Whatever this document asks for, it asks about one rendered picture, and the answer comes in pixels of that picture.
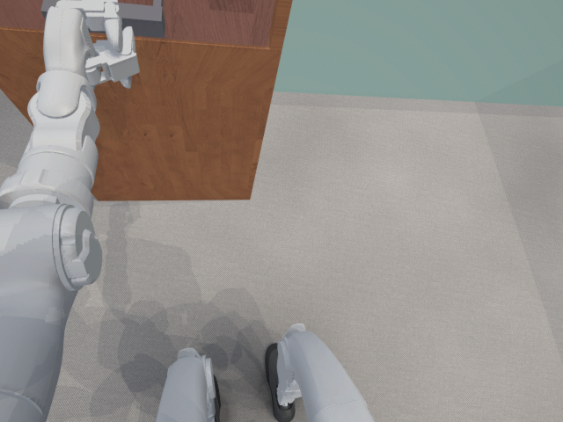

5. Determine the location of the left robot thigh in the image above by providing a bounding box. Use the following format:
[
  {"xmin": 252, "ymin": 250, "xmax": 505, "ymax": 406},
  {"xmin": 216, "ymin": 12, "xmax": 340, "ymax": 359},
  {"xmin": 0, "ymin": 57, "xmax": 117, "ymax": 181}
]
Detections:
[{"xmin": 156, "ymin": 355, "xmax": 216, "ymax": 422}]

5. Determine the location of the cabinet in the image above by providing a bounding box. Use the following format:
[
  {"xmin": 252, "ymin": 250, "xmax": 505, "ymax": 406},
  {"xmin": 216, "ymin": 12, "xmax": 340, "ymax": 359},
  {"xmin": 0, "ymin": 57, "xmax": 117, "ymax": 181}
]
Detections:
[{"xmin": 0, "ymin": 0, "xmax": 293, "ymax": 201}]

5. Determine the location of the robot left forearm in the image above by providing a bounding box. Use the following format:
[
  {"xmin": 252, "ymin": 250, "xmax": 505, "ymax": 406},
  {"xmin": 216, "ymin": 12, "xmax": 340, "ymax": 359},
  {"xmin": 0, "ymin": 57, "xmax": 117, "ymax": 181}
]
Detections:
[{"xmin": 0, "ymin": 70, "xmax": 100, "ymax": 218}]

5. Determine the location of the left robot hand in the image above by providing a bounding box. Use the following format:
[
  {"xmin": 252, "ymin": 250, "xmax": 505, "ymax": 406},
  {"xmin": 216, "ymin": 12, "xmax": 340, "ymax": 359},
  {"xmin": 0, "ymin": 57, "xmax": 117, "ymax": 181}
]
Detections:
[{"xmin": 43, "ymin": 0, "xmax": 140, "ymax": 91}]

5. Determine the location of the robot thigh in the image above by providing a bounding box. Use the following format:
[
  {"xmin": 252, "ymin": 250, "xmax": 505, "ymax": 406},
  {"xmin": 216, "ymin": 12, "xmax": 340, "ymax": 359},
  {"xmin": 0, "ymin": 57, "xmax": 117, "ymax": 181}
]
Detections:
[
  {"xmin": 156, "ymin": 355, "xmax": 216, "ymax": 422},
  {"xmin": 277, "ymin": 331, "xmax": 375, "ymax": 422}
]

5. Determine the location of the right robot thigh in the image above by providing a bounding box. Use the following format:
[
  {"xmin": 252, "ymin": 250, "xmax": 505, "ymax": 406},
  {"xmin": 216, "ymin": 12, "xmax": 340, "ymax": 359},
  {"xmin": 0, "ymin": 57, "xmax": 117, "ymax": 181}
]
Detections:
[{"xmin": 277, "ymin": 331, "xmax": 375, "ymax": 422}]

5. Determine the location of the left robot upper arm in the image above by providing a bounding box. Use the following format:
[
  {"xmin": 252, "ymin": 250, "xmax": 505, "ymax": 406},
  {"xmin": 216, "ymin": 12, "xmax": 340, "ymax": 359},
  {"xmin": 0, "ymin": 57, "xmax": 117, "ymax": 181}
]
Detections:
[{"xmin": 0, "ymin": 204, "xmax": 102, "ymax": 422}]

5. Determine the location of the handle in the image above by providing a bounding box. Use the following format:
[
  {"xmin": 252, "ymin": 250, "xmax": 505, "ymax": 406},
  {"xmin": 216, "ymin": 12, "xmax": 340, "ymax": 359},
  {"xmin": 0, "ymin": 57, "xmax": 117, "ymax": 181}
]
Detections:
[{"xmin": 40, "ymin": 0, "xmax": 165, "ymax": 38}]

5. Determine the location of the drawer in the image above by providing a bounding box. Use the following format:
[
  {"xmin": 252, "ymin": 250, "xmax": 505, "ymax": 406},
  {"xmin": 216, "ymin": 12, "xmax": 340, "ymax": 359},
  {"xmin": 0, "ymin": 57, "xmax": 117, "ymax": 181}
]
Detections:
[{"xmin": 0, "ymin": 0, "xmax": 275, "ymax": 47}]

